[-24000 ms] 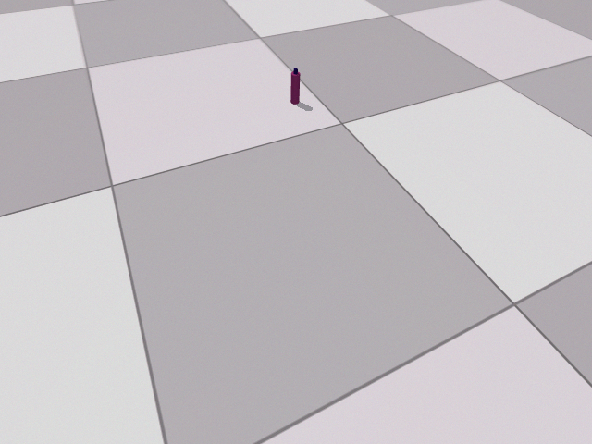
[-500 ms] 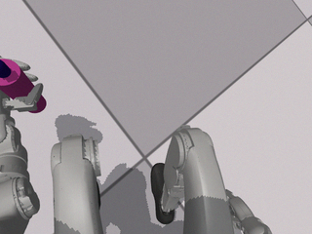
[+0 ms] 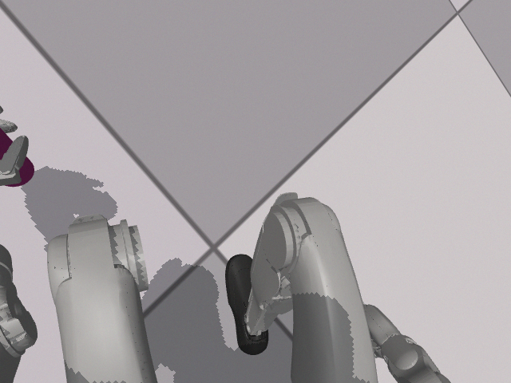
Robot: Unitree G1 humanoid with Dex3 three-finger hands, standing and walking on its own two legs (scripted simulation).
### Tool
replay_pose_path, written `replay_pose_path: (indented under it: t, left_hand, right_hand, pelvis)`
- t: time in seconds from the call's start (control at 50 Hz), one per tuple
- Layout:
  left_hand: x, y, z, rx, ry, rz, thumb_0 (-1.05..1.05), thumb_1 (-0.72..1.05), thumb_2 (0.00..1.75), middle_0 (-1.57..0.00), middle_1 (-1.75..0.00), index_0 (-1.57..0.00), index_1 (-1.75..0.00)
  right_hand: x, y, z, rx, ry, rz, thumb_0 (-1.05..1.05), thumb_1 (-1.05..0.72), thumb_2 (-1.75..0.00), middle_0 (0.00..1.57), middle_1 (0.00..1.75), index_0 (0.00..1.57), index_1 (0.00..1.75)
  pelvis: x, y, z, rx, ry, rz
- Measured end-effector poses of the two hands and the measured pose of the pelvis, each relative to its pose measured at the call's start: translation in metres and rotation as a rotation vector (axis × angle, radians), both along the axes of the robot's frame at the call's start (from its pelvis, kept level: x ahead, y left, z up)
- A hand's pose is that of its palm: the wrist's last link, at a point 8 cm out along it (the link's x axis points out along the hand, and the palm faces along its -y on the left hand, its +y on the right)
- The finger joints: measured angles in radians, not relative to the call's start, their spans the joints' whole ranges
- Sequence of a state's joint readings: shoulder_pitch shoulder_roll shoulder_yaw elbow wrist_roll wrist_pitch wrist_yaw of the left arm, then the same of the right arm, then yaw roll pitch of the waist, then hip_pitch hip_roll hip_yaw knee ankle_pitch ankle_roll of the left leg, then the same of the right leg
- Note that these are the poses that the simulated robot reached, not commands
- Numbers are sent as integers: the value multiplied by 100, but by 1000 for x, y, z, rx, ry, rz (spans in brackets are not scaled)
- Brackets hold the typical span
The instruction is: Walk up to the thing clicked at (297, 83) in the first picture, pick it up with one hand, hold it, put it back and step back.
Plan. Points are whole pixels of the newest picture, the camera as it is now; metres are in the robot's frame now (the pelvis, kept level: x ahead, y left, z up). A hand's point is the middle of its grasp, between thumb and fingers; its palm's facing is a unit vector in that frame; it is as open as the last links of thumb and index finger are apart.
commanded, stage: lower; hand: left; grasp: from the side
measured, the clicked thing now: out of the picture +0.42 +0.30 -0.14
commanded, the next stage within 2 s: loosen in 0.86 s
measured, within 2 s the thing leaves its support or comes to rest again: rests again in 0.70 s
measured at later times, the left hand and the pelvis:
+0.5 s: hand (4, 150) +0.42 +0.29 -0.16, palm faces +0.33 -0.94 +0.00, open 7.5 cm; pelvis -0.01 +0.01 -0.01, yaw -2 degrees
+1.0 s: hand (11, 155) +0.42 +0.29 -0.17, palm faces +0.35 -0.94 -0.01, open 7.5 cm; pelvis -0.01 +0.01 -0.01, yaw -3 degrees
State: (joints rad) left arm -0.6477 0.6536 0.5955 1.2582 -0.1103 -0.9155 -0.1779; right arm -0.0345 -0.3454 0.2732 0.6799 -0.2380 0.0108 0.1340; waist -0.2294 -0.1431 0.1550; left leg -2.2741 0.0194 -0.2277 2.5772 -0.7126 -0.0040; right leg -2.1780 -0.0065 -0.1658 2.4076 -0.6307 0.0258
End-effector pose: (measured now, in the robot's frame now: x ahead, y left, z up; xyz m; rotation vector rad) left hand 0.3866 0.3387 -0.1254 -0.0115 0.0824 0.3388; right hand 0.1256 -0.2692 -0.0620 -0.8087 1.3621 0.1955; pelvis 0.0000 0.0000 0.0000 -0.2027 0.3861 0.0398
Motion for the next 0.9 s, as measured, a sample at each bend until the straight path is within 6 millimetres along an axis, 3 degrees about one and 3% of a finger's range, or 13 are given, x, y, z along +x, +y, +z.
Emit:
replay_pose_path:
  t: [0.9]
  left_hand:
    - [-2, -6, -46, 1, 8, 12, 1, -12, 115, -87, -105, -89, -107]
  right_hand:
    - [6, 15, 23, -96, 24, 197, 0, -90, -90, 20, 30, 21, 30]
  pelvis:
    - [-11, 9, -8, -74, -117, -32]
